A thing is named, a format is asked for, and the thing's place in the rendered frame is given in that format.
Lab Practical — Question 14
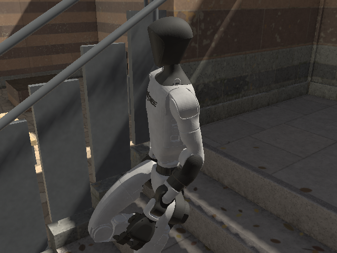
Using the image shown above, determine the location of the left robot upper arm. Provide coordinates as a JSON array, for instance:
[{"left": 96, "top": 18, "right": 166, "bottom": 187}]
[{"left": 169, "top": 87, "right": 204, "bottom": 167}]

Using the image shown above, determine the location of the right robot upper arm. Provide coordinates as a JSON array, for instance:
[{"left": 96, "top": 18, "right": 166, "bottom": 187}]
[{"left": 149, "top": 68, "right": 162, "bottom": 79}]

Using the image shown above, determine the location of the left robot hand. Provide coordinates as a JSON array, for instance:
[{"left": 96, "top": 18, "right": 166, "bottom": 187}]
[{"left": 113, "top": 212, "right": 157, "bottom": 251}]

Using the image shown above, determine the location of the right robot forearm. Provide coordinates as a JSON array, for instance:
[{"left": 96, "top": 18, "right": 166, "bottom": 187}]
[{"left": 148, "top": 148, "right": 156, "bottom": 159}]

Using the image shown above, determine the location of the robot torso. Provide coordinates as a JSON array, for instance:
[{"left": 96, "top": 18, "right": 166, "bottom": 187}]
[{"left": 146, "top": 67, "right": 195, "bottom": 196}]

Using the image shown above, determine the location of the robot head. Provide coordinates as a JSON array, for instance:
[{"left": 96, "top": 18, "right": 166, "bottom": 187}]
[{"left": 147, "top": 16, "right": 193, "bottom": 86}]

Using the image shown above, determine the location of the left robot forearm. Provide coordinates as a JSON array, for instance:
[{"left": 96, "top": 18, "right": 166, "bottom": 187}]
[{"left": 143, "top": 155, "right": 203, "bottom": 221}]

